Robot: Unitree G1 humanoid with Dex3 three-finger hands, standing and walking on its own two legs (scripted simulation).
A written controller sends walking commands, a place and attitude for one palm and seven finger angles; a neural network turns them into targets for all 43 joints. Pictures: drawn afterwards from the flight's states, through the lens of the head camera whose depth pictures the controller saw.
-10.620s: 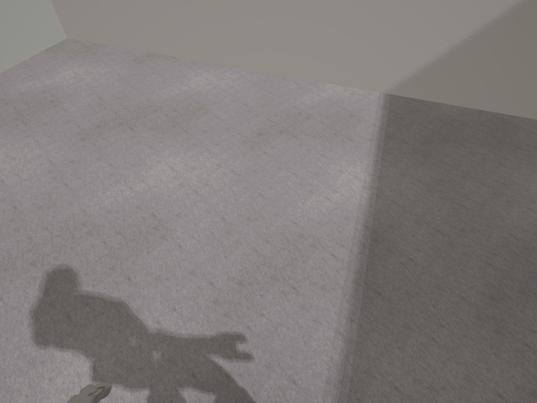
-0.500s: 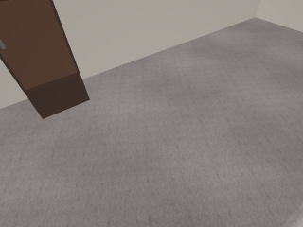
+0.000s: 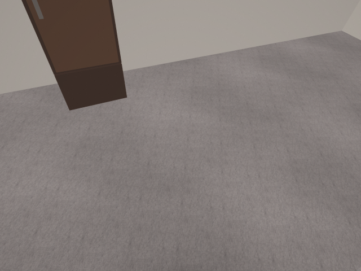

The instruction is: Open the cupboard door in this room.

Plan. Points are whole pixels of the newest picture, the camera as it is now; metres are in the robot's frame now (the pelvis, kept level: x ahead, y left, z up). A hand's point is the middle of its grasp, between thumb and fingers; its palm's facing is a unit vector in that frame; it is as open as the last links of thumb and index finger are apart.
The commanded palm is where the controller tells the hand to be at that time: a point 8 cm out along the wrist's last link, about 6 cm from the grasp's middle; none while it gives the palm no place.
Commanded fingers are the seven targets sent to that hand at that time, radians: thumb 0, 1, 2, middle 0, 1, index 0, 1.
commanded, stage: stand and wait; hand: left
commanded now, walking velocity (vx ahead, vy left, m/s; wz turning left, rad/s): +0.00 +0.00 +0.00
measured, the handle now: (35, 3) +1.29 +0.84 +0.02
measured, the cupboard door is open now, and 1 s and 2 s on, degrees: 0 0 0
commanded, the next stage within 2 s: turn or walk to find it in 0.10 s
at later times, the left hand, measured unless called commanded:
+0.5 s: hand out of the picture +0.04 +0.18 -0.14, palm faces +0.14 -0.95 -0.27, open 7.3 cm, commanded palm none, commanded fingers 0.00 0.90 0.90 -0.20 -0.30 -0.20 -0.30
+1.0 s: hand out of the picture -0.13 +0.14 -0.15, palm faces +0.46 -0.85 -0.25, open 7.3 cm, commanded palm none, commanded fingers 0.00 0.90 0.90 -0.20 -0.30 -0.20 -0.30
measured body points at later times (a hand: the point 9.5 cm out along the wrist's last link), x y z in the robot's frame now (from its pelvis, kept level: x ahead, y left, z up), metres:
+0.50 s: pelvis -0.03 -0.03 +0.01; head +0.00 -0.04 +0.46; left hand +0.04 +0.23 -0.12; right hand +0.02 -0.26 -0.15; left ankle +0.02 +0.10 -0.72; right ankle -0.03 -0.14 -0.72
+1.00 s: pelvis -0.06 -0.04 +0.01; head -0.04 -0.04 +0.46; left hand -0.16 +0.19 -0.13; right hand +0.11 -0.25 -0.14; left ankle -0.15 +0.07 -0.70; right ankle -0.02 -0.14 -0.72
